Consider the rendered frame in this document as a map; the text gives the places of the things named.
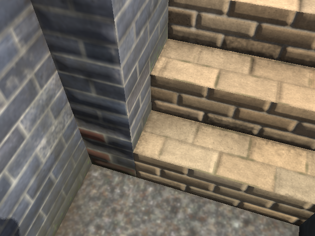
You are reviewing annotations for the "stairs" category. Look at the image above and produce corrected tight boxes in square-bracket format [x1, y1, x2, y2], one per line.
[133, 0, 315, 226]

